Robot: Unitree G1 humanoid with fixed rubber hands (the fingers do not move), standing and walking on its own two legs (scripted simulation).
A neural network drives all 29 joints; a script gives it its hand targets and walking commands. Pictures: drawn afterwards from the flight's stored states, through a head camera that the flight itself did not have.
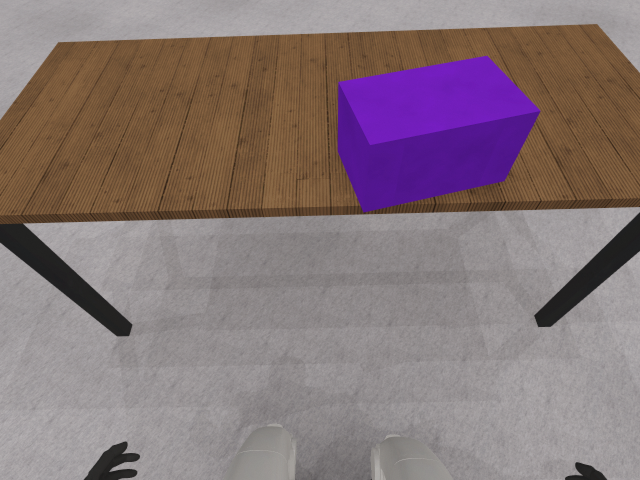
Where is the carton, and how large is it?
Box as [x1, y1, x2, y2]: [338, 56, 539, 212]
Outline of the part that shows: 539,110 487,56 338,82 338,152 363,212 504,180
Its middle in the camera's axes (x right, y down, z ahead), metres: +0.18 -0.19 +0.68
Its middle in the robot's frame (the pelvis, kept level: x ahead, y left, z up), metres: +0.64 -0.14 +0.02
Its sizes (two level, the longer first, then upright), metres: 0.275 0.165 0.153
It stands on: a table, 0.66 m high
